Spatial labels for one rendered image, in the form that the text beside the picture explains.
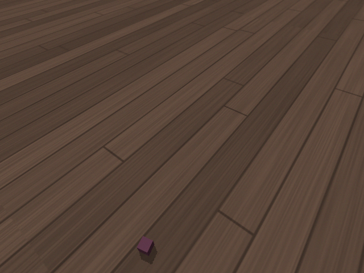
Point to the cube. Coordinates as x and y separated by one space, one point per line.
145 245

